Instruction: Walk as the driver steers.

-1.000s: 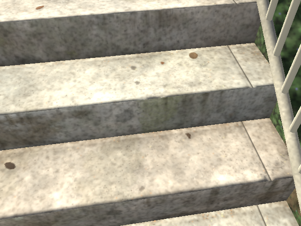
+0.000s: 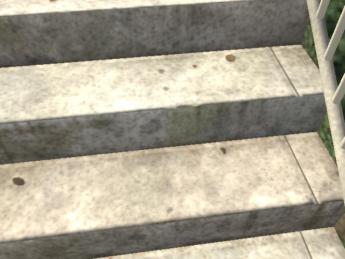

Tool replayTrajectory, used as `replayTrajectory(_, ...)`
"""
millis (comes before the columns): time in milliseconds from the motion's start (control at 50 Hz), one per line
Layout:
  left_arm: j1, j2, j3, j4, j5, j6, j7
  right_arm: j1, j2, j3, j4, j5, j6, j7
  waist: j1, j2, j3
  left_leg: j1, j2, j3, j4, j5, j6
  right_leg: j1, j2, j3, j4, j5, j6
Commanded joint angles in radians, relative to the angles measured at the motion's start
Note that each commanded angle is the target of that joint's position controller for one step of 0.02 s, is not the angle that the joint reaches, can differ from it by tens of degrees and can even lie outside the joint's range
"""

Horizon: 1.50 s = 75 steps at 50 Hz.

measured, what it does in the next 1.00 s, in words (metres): climbs: right foot, then left foot 0.19 m higher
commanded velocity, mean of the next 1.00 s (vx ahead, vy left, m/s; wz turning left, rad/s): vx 0.36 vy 0.00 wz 0.00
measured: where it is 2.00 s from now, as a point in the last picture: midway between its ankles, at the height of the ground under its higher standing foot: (204, 90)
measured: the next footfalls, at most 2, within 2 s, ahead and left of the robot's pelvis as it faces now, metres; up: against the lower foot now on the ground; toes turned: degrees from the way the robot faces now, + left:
right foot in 0.50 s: +0.13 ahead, -0.12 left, +0.00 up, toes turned -6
left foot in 0.84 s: +0.37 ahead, +0.02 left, +0.19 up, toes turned +4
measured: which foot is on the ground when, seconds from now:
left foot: down 0.00-0.50, up 0.52-0.82, down 0.84-1.00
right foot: down 0.00-0.28, up 0.30-0.48, down 0.50-0.86, up 0.88-1.00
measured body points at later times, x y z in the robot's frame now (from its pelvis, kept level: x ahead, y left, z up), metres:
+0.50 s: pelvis +0.09 -0.02 -0.01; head +0.10 -0.05 +0.44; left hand +0.18 +0.22 -0.13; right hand +0.00 -0.25 -0.17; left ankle -0.02 +0.12 -0.74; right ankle +0.09 -0.11 -0.74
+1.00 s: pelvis +0.32 -0.03 +0.13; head +0.31 -0.03 +0.58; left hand +0.45 +0.21 +0.02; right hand +0.36 -0.27 -0.02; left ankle +0.33 +0.02 -0.56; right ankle +0.26 -0.17 -0.29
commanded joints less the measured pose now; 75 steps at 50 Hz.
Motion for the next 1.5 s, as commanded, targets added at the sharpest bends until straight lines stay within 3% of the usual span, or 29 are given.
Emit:
replayTrajectory(20,0.084,0.075,0.014,-0.015,0.001,-0.005,0.0,0.091,-0.069,-0.01,-0.017,0.001,0.0,0.0,0.001,0.004,0.087,-0.106,0.088,-0.053,-0.088,0.065,0.07,0.012,-0.104,0.098,-0.084,0.025,-0.05)
replayTrajectory(220,0.074,0.123,0.047,-0.023,-0.006,0.002,-0.019,0.099,-0.09,-0.022,-0.068,-0.002,0.003,0.021,-0.015,-0.023,0.143,-0.232,0.059,-0.123,0.018,-0.381,0.149,-0.171,-0.117,0.221,-0.064,-0.491,-0.141)
replayTrajectory(300,-0.095,0.082,0.04,-0.087,-0.004,-0.035,-0.045,0.216,-0.176,-0.049,-0.046,-0.011,-0.004,0.019,-0.089,0.225,0.099,0.067,0.208,-0.412,-0.212,-0.481,0.262,-0.453,0.015,0.005,0.257,-0.213,-0.081)
replayTrajectory(380,-0.121,0.105,0.051,-0.127,0.007,-0.071,-0.071,0.195,-0.198,-0.066,-0.019,-0.017,-0.025,0.01,-0.076,0.154,0.163,0.051,0.303,-0.488,-0.265,-0.363,0.344,-0.524,-0.057,0.02,0.478,-0.215,-0.054)
replayTrajectory(440,-0.061,0.084,0.046,-0.151,0.006,-0.073,-0.076,0.028,-0.195,-0.066,-0.036,-0.007,-0.05,0.019,0.033,0.14,0.091,-0.052,0.247,-0.308,-0.185,0.083,0.3,-0.325,-0.064,0.017,0.483,-0.2,-0.072)
replayTrajectory(500,0.378,0.172,0.089,-0.02,0.018,-0.076,-0.043,-0.153,-0.177,-0.059,-0.077,0.016,-0.079,0.056,0.288,-0.116,-0.068,-0.402,0.034,-0.034,0.481,0.544,0.195,0.394,-0.006,0.012,-0.022,0.094,-0.108)
replayTrajectory(520,0.472,0.241,0.102,0.011,0.02,-0.058,-0.03,-0.196,-0.105,-0.042,-0.113,0.012,-0.1,0.078,0.268,-0.324,-0.102,-0.555,-0.078,0.038,0.845,-0.004,0.12,0.464,-0.249,0.337,-0.174,0.209,-0.134)
replayTrajectory(540,0.361,0.269,0.094,-0.008,0.026,-0.047,-0.026,-0.068,-0.072,-0.047,-0.123,0.021,-0.095,0.079,0.128,-0.349,-0.126,-0.697,-0.109,-0.043,1.189,-0.096,0.094,0.465,-0.37,0.627,-0.253,0.21,-0.256)
replayTrajectory(600,0.168,0.183,0.077,-0.002,0.039,-0.075,-0.062,-0.407,0.016,-0.013,-0.307,-0.023,-0.086,0.056,0.071,-0.069,0.098,-1.195,-0.032,-0.023,1.897,-0.144,0.14,0.298,-0.349,0.433,-0.252,-0.129,-0.266)
replayTrajectory(640,0.142,0.063,0.033,0.059,0.026,-0.103,-0.073,-0.467,0.051,0.023,-0.414,-0.026,-0.071,0.053,0.007,-0.06,0.128,-1.256,-0.014,-0.056,1.951,-0.237,0.205,0.158,-0.291,0.271,-0.25,-0.061,-0.175)
replayTrajectory(700,0.078,0.078,0.007,0.118,0.012,-0.124,-0.097,-0.54,0.077,0.079,-0.525,-0.002,-0.042,0.031,-0.101,-0.001,0.223,-1.139,0.016,0.036,1.625,-0.228,0.227,-0.172,-0.204,0.081,-0.393,-0.025,-0.091)
replayTrajectory(760,0.019,0.133,-0.002,0.058,-0.066,-0.111,-0.045,-0.383,0.009,0.082,-0.45,0.037,-0.029,0.038,-0.117,0.02,-0.002,-0.271,-0.068,0.266,1.08,-0.146,0.164,-0.433,-0.114,-0.062,-0.456,1.071,-0.192)
replayTrajectory(820,0.042,0.385,0.088,0.054,-0.085,-0.147,-0.049,-0.087,-0.067,0.042,-0.364,0.008,0.003,0.008,-0.257,-0.181,-0.346,-0.199,-0.133,0.164,0.817,-0.304,0.183,0.171,-0.276,-0.016,0.088,2.012,-0.197)
replayTrajectory(840,0.02,0.372,0.105,0.004,-0.069,-0.168,-0.078,-0.047,-0.137,0.015,-0.339,-0.025,-0.006,0.019,-0.267,-0.105,-0.419,-0.083,-0.137,0.051,0.6,-0.307,0.204,0.165,-0.237,0.014,0.379,1.883,-0.194)
replayTrajectory(860,0.012,0.252,0.093,-0.054,-0.051,-0.182,-0.115,0.041,-0.263,-0.037,-0.277,-0.038,-0.008,0.006,-0.237,0.168,-0.417,0.105,0.126,-0.493,0.252,-0.145,0.328,-0.182,-0.05,0.044,0.827,1.106,-0.133)
replayTrajectory(880,-0.051,0.179,0.101,-0.089,0.012,-0.174,-0.138,-0.03,-0.307,-0.077,-0.244,-0.023,0.005,-0.008,-0.19,0.254,-0.396,0.051,0.239,-0.978,-0.133,-0.177,0.385,-0.404,0.161,0.226,1.403,0.234,-0.096)
replayTrajectory(920,-0.182,0.02,0.064,-0.247,0.069,-0.129,-0.108,-0.209,-0.197,-0.072,-0.172,0.011,-0.036,0.029,-0.024,-0.022,-0.064,-0.205,0.254,-0.785,-0.095,-0.576,0.273,-0.754,0.099,0.263,1.787,0.203,-0.117)
replayTrajectory(960,-0.183,-0.057,0.025,-0.296,0.037,-0.091,-0.066,-0.186,-0.025,-0.031,-0.054,-0.013,-0.062,0.051,0.051,-0.073,0.102,-0.316,0.163,-0.423,0.005,-0.303,0.187,-0.925,0.099,0.289,1.852,0.129,-0.149)
replayTrajectory(1000,-0.195,-0.13,-0.012,-0.307,0.021,-0.066,-0.046,-0.102,0.02,-0.016,0.026,-0.02,-0.082,0.072,0.077,-0.04,0.132,-0.281,0.135,-0.229,-0.02,-0.093,0.129,-1.06,0.089,0.282,1.834,0.042,-0.164)
replayTrajectory(1100,-0.459,-0.089,-0.039,-0.453,0.009,-0.025,-0.008,0.049,-0.115,-0.019,0.087,0.005,-0.136,0.087,0.051,0.054,0.111,-0.172,0.155,-0.137,-0.204,0.099,0.134,-1.245,0.029,0.084,1.85,-0.158,-0.137)
replayTrajectory(1140,-0.616,-0.076,-0.06,-0.525,0.01,-0.028,-0.019,0.123,-0.091,-0.01,0.104,0.022,-0.125,0.078,0.007,0.011,0.127,-0.205,0.113,-0.086,-0.322,0.133,0.098,-1.146,-0.015,-0.035,1.538,-0.142,-0.143)
replayTrajectory(1180,-0.651,-0.039,-0.066,-0.532,0.006,-0.016,-0.039,0.198,-0.119,-0.022,0.099,0.046,-0.107,0.039,-0.05,0.065,-0.018,-0.138,0.108,-0.026,-0.474,0.491,0.144,-0.777,-0.034,-0.136,1.187,-0.127,-0.146)
replayTrajectory(1240,-0.308,0.028,-0.025,-0.408,-0.034,-0.002,-0.037,0.17,-0.307,-0.061,-0.011,0.037,-0.143,0.019,0.105,0.162,-0.376,0.058,0.22,0.001,-0.091,1.72,0.194,-0.188,0.119,-0.173,0.832,-0.236,-0.149)
replayTrajectory(1280,-0.051,0.159,0.033,-0.318,0.029,0.002,-0.048,0.05,-0.341,-0.093,-0.088,0.058,-0.168,0.055,0.233,0.206,-0.514,0.141,0.21,0.006,0.383,1.688,0.206,-0.009,0.085,0.019,0.614,-0.328,-0.198)
replayTrajectory(1300,-0.006,0.264,0.074,-0.262,0.044,0.012,-0.033,0.072,-0.245,-0.082,-0.159,0.048,-0.186,0.097,0.194,-0.024,-0.503,-0.245,0.025,-0.023,0.799,1.12,0.142,0.121,-0.159,0.614,0.272,-0.678,-0.349)
replayTrajectory(1320,-0.107,0.283,0.106,-0.251,0.037,0.044,-0.017,-0.035,-0.231,-0.11,-0.192,-0.01,-0.18,0.119,0.199,-0.134,-0.461,-0.469,-0.153,-0.078,1.39,0.215,0.098,0.054,-0.263,1.114,-0.156,-0.883,-0.397)
replayTrajectory(1360,-0.283,0.221,0.102,-0.18,0.013,-0.02,-0.04,-0.113,-0.07,-0.074,-0.341,-0.062,-0.13,0.087,0.029,0.033,-0.167,-0.756,-0.077,-0.158,1.782,0.185,0.1,-0.153,-0.277,0.877,-0.129,-0.733,-0.282)
replayTrajectory(1400,-0.229,0.007,0.045,-0.025,0.039,-0.06,-0.039,-0.111,0.032,-0.026,-0.38,-0.038,-0.093,0.055,-0.077,0.098,0.078,-0.905,-0.041,-0.162,1.774,0.135,0.132,-0.332,-0.2,0.506,-0.037,-0.427,-0.187)
replayTrajectory(1500,-0.051,0.006,0.017,0.066,0.034,-0.118,-0.06,-0.193,0.091,0.022,-0.36,0.03,-0.043,0.03,-0.042,0.008,0.081,-1.064,-0.114,-0.109,1.817,0.157,0.148,-0.268,-0.158,0.164,-0.1,0.121,-0.132)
